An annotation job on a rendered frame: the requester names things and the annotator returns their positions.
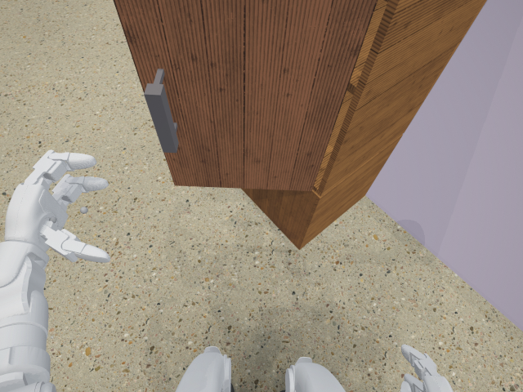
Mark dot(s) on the cupboard door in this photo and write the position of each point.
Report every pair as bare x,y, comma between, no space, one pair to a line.
255,86

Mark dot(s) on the robot left forearm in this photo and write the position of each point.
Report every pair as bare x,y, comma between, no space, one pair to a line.
23,315

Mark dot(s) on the robot right shin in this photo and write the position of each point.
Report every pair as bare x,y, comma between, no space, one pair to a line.
304,360

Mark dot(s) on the robot left hand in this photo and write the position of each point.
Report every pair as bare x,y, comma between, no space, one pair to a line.
32,205

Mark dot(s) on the handle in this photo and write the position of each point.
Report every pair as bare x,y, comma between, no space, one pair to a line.
157,101

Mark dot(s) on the robot left shin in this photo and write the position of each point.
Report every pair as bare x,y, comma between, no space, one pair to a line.
211,349

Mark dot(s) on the robot right hand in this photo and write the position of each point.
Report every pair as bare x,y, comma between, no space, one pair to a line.
426,370

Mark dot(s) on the robot shin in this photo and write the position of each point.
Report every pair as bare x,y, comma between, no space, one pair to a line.
304,360
211,349

